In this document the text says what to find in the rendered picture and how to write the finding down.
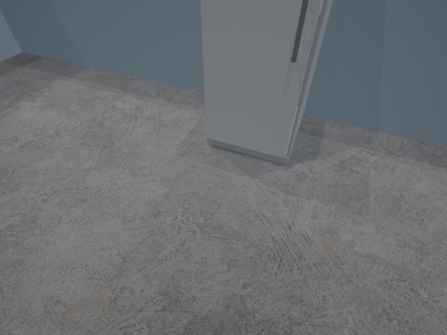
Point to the fridge door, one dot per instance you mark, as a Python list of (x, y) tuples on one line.
[(251, 86)]

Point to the handle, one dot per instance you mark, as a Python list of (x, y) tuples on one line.
[(299, 30)]

